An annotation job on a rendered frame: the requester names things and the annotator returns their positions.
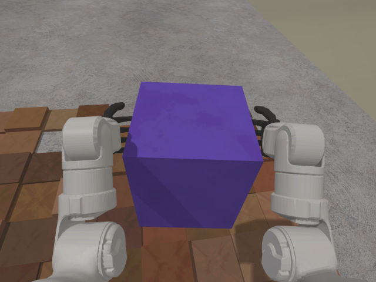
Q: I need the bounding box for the right robot forearm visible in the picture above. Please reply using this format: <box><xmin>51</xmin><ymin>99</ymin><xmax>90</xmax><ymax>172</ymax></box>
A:
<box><xmin>262</xmin><ymin>122</ymin><xmax>337</xmax><ymax>261</ymax></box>

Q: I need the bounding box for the robot left hand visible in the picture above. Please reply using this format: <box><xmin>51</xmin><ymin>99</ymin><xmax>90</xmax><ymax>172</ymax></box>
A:
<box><xmin>102</xmin><ymin>102</ymin><xmax>132</xmax><ymax>154</ymax></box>

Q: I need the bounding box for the left robot forearm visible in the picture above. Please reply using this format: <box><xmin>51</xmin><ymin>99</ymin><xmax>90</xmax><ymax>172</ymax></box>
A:
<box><xmin>52</xmin><ymin>116</ymin><xmax>122</xmax><ymax>267</ymax></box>

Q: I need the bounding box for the right robot upper arm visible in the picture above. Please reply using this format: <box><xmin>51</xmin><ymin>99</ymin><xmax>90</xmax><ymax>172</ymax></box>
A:
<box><xmin>261</xmin><ymin>226</ymin><xmax>367</xmax><ymax>282</ymax></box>

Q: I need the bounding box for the left robot upper arm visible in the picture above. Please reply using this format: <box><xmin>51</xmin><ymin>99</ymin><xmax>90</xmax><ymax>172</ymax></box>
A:
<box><xmin>32</xmin><ymin>221</ymin><xmax>127</xmax><ymax>282</ymax></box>

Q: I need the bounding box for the robot right hand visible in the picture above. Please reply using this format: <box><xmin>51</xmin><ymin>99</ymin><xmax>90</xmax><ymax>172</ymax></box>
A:
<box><xmin>252</xmin><ymin>106</ymin><xmax>280</xmax><ymax>157</ymax></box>

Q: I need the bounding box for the carton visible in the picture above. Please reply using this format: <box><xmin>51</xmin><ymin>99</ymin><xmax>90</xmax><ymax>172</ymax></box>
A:
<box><xmin>122</xmin><ymin>82</ymin><xmax>264</xmax><ymax>229</ymax></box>

